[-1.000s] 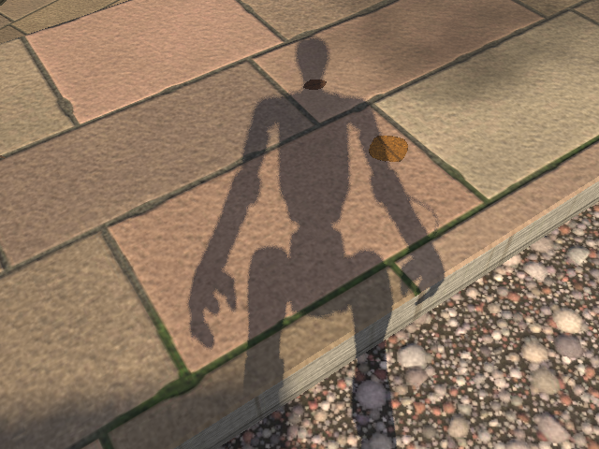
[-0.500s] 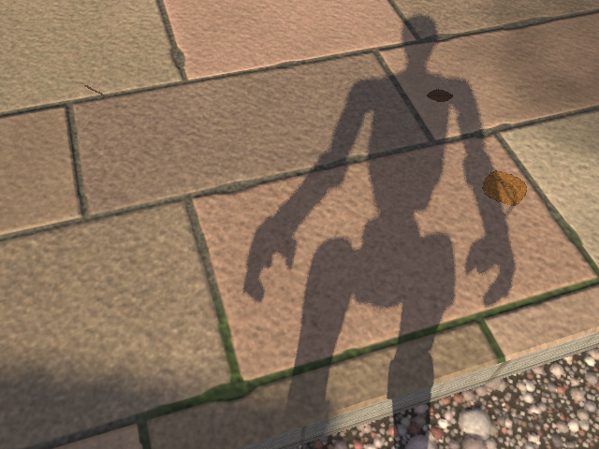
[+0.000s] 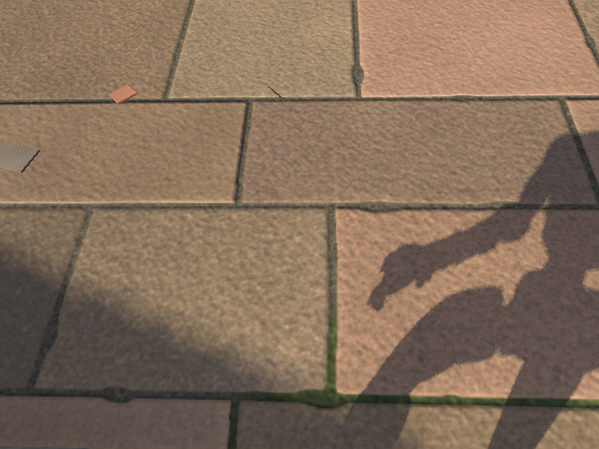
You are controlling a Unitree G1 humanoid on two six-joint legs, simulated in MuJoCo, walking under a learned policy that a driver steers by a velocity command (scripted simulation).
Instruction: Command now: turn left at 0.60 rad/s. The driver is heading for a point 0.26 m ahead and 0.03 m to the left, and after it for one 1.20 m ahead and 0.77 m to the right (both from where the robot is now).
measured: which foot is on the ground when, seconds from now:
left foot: up 0.00-0.16, down 0.18-0.64, up 0.66-1.00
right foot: down 0.00-0.18, up 0.20-0.62, down 0.64-1.00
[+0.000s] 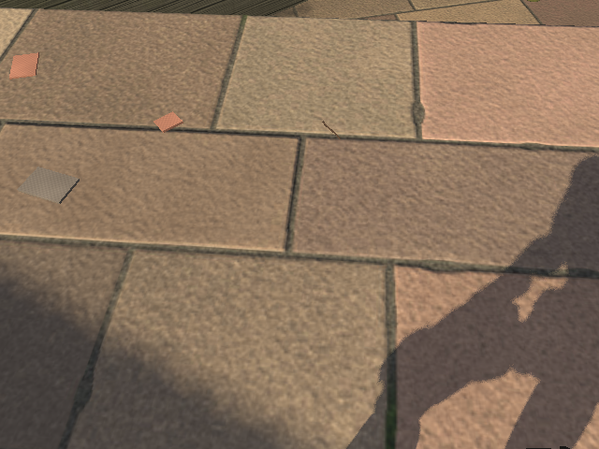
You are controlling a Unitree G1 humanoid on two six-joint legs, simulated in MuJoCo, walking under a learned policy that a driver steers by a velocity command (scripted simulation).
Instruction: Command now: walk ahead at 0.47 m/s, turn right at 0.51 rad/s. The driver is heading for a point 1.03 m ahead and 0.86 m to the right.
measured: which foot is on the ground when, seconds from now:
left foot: up 0.00-0.02, down 0.04-0.52, up 0.54-0.98, down 1.00-1.00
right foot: down 0.00-0.04, up 0.06-0.48, down 0.50-1.00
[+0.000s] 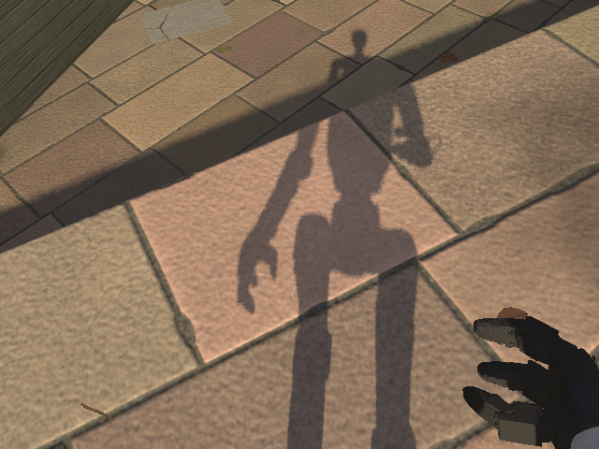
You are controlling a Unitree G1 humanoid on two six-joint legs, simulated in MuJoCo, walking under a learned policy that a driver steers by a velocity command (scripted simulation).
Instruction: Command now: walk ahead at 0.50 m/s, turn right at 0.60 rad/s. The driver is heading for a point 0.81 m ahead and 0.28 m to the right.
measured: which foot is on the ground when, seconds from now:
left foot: down 0.00-0.52, up 0.54-1.00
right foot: down 0.00-0.02, up 0.04-0.52, down 0.54-1.00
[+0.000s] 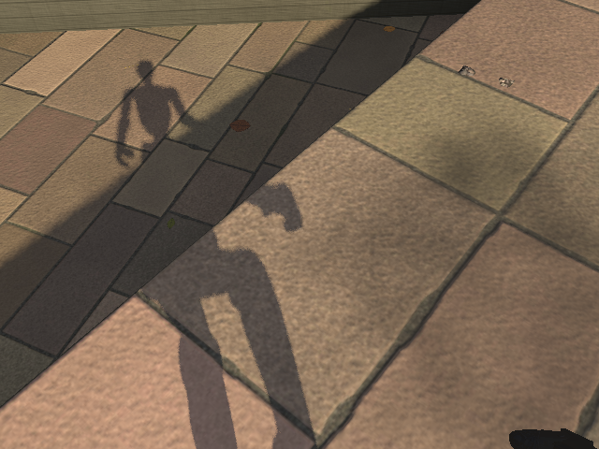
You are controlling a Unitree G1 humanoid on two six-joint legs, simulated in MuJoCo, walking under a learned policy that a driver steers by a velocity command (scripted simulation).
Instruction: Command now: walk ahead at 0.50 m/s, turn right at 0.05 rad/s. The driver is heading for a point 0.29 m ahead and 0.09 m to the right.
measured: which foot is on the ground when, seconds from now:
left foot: up 0.00-0.00, down 0.02-0.48, up 0.50-0.72, down 0.74-1.00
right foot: down 0.00-0.04, up 0.06-0.44, down 0.46-1.00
